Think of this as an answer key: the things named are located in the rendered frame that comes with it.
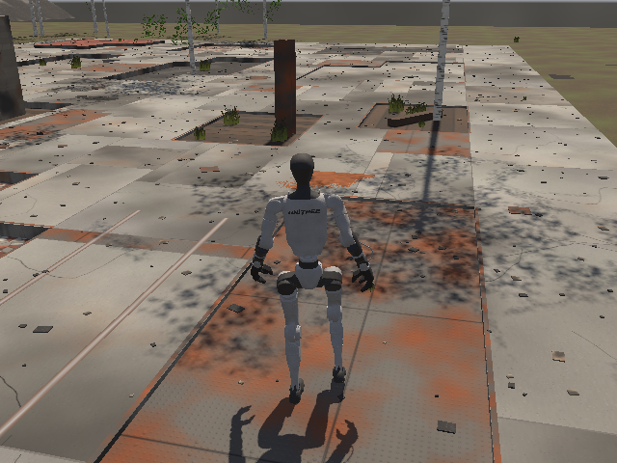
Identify right robot forearm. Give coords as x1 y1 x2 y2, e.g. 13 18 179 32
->
347 231 370 271

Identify left robot hand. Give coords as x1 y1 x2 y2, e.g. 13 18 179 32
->
251 264 273 284

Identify left robot forearm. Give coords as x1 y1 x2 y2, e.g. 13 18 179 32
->
252 235 269 268

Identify robot right foot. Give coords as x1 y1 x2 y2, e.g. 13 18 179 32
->
333 366 346 383

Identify robot left upper arm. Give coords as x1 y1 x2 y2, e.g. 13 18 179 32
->
258 196 284 249

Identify left robot shin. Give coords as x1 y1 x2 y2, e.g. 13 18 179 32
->
284 325 301 391

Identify right robot hand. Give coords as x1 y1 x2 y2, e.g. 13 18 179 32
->
352 267 374 292

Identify robot right upper arm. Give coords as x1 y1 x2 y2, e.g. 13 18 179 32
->
324 194 356 247

